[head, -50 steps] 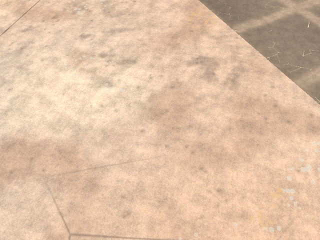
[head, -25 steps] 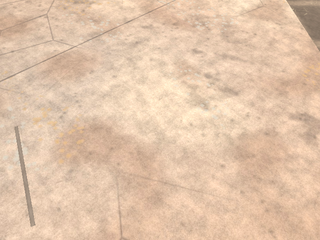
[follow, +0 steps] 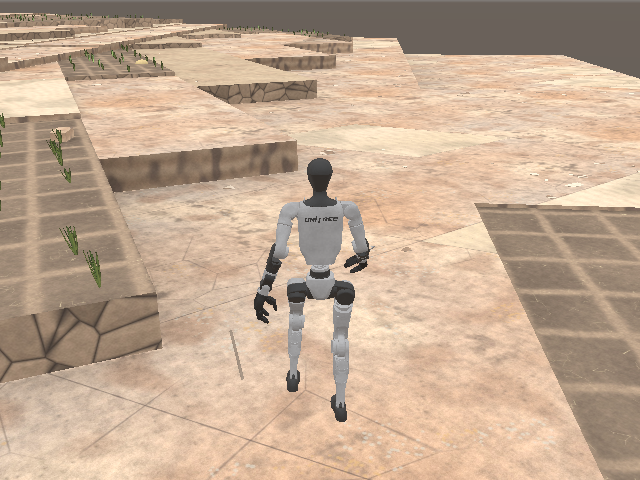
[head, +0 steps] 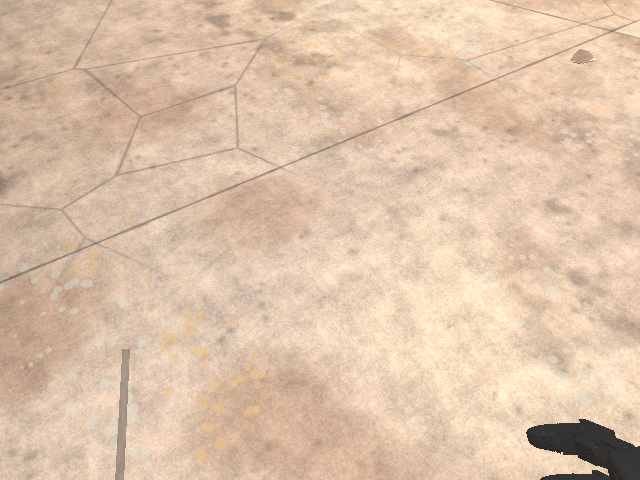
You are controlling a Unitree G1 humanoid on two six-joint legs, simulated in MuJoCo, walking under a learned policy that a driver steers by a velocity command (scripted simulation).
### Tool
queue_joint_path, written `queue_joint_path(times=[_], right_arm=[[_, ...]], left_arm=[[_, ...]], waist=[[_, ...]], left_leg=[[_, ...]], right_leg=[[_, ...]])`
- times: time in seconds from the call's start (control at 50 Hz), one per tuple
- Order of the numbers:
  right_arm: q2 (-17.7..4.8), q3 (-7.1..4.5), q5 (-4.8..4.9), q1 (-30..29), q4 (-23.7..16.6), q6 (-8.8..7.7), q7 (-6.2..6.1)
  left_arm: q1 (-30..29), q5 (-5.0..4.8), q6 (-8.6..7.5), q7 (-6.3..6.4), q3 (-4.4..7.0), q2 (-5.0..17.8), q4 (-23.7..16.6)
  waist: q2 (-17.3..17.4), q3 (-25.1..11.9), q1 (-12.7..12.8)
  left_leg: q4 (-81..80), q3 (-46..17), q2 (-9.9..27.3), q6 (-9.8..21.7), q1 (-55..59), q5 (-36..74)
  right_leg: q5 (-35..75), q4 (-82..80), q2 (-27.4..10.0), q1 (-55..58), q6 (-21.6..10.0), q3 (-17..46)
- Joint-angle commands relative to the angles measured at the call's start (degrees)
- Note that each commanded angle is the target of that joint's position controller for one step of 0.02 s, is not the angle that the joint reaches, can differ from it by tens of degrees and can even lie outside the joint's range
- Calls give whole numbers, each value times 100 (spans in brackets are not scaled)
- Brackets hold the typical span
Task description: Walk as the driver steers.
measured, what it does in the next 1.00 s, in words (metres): walks ahead, turning right: left foot, then right foot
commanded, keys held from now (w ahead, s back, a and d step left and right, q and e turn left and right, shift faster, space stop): e+shift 0.60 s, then w+e+shift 0.40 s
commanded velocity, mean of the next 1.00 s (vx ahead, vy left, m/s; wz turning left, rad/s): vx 0.44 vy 0.00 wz -0.89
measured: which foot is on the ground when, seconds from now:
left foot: up 0.00-0.12, down 0.14-0.52, up 0.54-0.90, down 0.92-1.00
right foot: down 0.00-0.14, up 0.16-0.52, down 0.54-0.90, up 0.92-1.00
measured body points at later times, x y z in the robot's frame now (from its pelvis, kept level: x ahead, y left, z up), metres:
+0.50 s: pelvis +0.31 +0.02 -0.01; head +0.35 -0.03 +0.43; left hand +0.63 +0.17 -0.07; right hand +0.27 -0.31 -0.13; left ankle +0.27 +0.15 -0.74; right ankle +0.40 -0.13 -0.72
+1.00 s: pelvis +0.50 -0.04 -0.01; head +0.51 -0.04 +0.44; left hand +0.84 -0.02 -0.08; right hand +0.34 -0.31 -0.10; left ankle +0.61 +0.03 -0.74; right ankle +0.41 -0.12 -0.68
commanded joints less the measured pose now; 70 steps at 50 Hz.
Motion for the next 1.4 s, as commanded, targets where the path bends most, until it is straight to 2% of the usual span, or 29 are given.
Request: queue_joint_path(times=[0.02, 0.1, 0.12, 0.14, 0.16, 0.2, 0.3, 0.42, 0.52, 0.54, 0.56, 0.58, 0.6, 0.64, 0.7, 0.8, 0.82, 0.88, 0.9, 0.92, 0.94, 0.96, 1.0, 1.06, 1.24, 1.3, 1.36, 1.38, 1.4], right_arm=[[-400, -22, 127, -377, -437, -65, 57], [-730, -227, 50, 510, -133, -154, -231], [-986, -453, 422, 1157, -207, -312, -378], [-1402, -540, 419, 2075, 15, -260, -478], [-1578, -576, 253, 2064, -51, -149, -444], [-773, -491, 249, 1339, -178, -28, -479], [-452, -520, 310, 251, 86, -66, -448], [-956, -717, 524, -105, 325, -9, -505], [-1133, -824, 695, 45, 372, 124, -397], [-740, -712, 457, 570, 352, 142, -344], [-527, -597, 236, 1123, 130, 124, -295], [-1059, -656, 325, 725, 109, 88, -261], [-1147, -674, 450, 270, -37, 67, -267], [-1117, -684, 342, 291, 39, 27, -309], [-952, -666, 364, 251, 101, -6, -230], [-606, -552, 437, 27, 44, -121, -178], [-531, -431, 22, 408, 198, 187, -157], [-671, -487, 243, 931, 179, 291, -241], [-877, -571, 258, 1708, 378, 241, -304], [-1417, -697, 157, 2420, 517, 148, -397], [-1924, -742, -13, 1963, 292, 105, -435], [-1931, -803, -43, 1292, 107, 112, -422], [-1230, -622, 142, 960, 46, 113, -355], [-1038, -561, 162, 1520, 302, 11, -374], [-817, -510, 49, 2851, 969, -176, -312], [-923, -486, 119, 3116, 1339, -77, -360], [-1281, -466, 303, 3105, 1706, 10, -392], [-1252, -445, 405, 2785, 1596, -50, -381], [-617, -301, 377, 3100, 1184, -184, -311]], left_arm=[[-955, -59, -201, -17, 254, 1062, -682], [-463, -182, -84, -19, 351, 1248, -464], [-754, -548, -112, 67, 209, 785, -798], [-664, -247, -89, 115, 6, 161, -921], [264, -346, -72, 178, -58, 70, -1078], [-540, -423, 82, 273, 117, 729, -1244], [-1252, -314, 467, 191, 106, 178, -1718], [-1785, -205, 508, -188, 118, 359, -1891], [-1037, -212, 572, -160, 524, 1167, -1827], [-891, -284, 546, -16, 639, 1570, -1849], [-1448, -77, 502, 10, 650, 2167, -2267], [-1455, -21, 393, -90, 585, 1833, -2453], [-1712, -93, 309, -105, 527, 1691, -2442], [-1922, -392, 296, -17, 404, 1249, -2372], [-2288, -198, 288, 140, 367, 1275, -2529], [-2027, -261, 325, 239, 379, 1324, -2414], [-2033, 221, 445, -20, 436, 1554, -2234], [-2655, 85, 500, -269, 357, 1188, -2443], [-2999, 87, 467, -224, 311, 998, -2549], [-3191, 47, 371, -111, 159, 458, -2703], [-2961, -23, 299, -51, -2, 71, -2869], [-2683, 13, 288, -91, 8, 374, -2907], [-2705, 155, 346, -235, 148, 885, -2678], [-2552, 172, 469, -459, 119, 797, -2481], [-3850, 139, 394, -585, -114, 488, -2532], [-4193, 189, 268, -594, -253, 305, -2584], [-2102, 262, 104, -342, -160, 395, -1884], [-1003, 353, 44, -215, -35, 696, -1530], [-1030, -243, 68, 34, 190, 1538, -1729]], waist=[[-596, 649, -459], [-261, -191, -737], [-219, -807, -1306], [692, -1838, -1396], [1874, -2636, -924], [879, -1336, -953], [610, 30, -356], [247, -216, -363], [-134, -585, 231], [-1301, -614, 78], [-2296, -1363, -577], [-1276, -2204, -68], [-906, -1532, -153], [-286, -877, -456], [-585, -523, -603], [-871, -298, -447], [-1235, -386, -444], [-933, -77, -922], [-543, -39, -1402], [737, -65, -1696], [1230, 59, -1239], [1011, -43, -786], [395, 127, -629], [539, 113, -719], [354, 1048, -1169], [406, 1273, -1144], [782, -98, 43], [912, -779, 702], [-897, -1965, 188]], left_leg=[[-1147, 374, -259, -165, 1754, 955], [-2208, 431, -700, -11, 2978, 1210], [-2330, -432, -13, 178, 4492, 1838], [-1772, -1333, 1368, 417, 5882, 2810], [-2063, -3482, 2824, 1319, 6481, 3218], [-2363, -2239, 2186, 1217, 5197, 3161], [-3289, 20, 1394, 1003, 2799, 3283], [-3050, 1246, 1229, 790, 2911, 3269], [-583, 1649, 984, 309, 2741, 3826], [940, 1644, 442, -84, 1494, 326], [3034, 1023, -646, -490, -359, -3089], [3267, -346, -602, -380, -512, -2621], [2994, -451, -458, -250, -648, -2118], [1701, -540, -63, -120, -377, -1391], [406, -298, -285, -178, 553, -943], [-916, -205, -616, -370, 1272, -525], [-819, 183, -535, -409, 1568, -642], [-1674, 196, -589, -364, 3052, -261], [-2087, 58, -417, -266, 4017, -415], [-3005, -1072, 793, -128, 4436, -1783], [-4075, -3379, 2077, 145, 4123, -3660], [-4358, -4397, 2434, 643, 3654, -4552], [-3950, -2665, 1730, 488, 3256, -3387], [-3972, -944, 1122, 305, 3196, -1958], [-4544, 703, 1220, 457, 3781, -411], [-4510, 1110, 1263, 605, 3914, 2298], [-1695, 1101, 1175, 517, 3579, 7113], [-156, 1072, 902, 375, 2416, 5605], [1884, 523, 95, 80, 36, -1459]], right_leg=[[890, -1596, -1138, -2014, -876, 1474], [4414, 896, -724, -745, -148, 1099], [3385, 2063, -597, -1628, 150, 1445], [-755, 3770, -119, -2346, 370, 741], [-2242, 5441, 19, -3334, 577, 374], [-1274, 5955, -732, -3976, 783, 22], [-495, 4677, -1290, -3290, 837, -382], [1502, 2185, -1088, -2074, 455, -816], [1362, 1105, -326, -277, -326, -1265], [3851, 821, -842, 811, -720, -172], [4609, 806, -2364, 2044, -2190, 2842], [2857, 27, -2626, 1996, -2302, 3599], [2060, -190, -2456, 1433, -1959, 3165], [-800, -488, -1872, 369, -1359, 2659], [-1576, -783, -1379, -784, -1189, 2310], [-1615, -545, -1039, -1411, -1025, 2188], [-1746, -444, -735, -1651, -858, 1918], [-1945, 26, -532, -3059, -558, 2057], [-2235, 733, -292, -3879, -309, 1863], [-2118, 2448, 290, -4481, -31, 992], [-1547, 3838, 510, -5087, 86, 528], [-794, 4560, -203, -5232, 105, 372], [-42, 4919, -543, -4915, 256, 214], [599, 5427, -697, -4597, 378, -70], [933, 3643, -726, -4733, 71, -516], [242, 2245, -510, -3723, -231, -1175], [546, 1254, 69, -368, -533, -1345], [1467, 887, -621, 1477, -600, -597], [3715, 1418, -2789, 3990, -824, 1919]])
Velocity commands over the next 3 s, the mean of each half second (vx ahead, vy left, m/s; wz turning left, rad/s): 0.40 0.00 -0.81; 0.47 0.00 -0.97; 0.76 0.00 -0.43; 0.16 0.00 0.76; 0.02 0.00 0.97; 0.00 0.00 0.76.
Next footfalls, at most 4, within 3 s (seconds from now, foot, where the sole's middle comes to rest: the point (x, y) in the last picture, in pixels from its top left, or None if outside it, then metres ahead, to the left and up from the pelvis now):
0.14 left None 0.31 0.14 -0.78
0.54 right None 0.43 -0.14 -0.78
0.92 left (367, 417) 0.64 0.00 -0.78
1.38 right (582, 477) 0.55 -0.44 -0.78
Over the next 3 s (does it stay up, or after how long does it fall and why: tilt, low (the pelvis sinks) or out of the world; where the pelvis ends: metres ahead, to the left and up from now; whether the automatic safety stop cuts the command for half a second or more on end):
stays up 0.71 -0.59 0.00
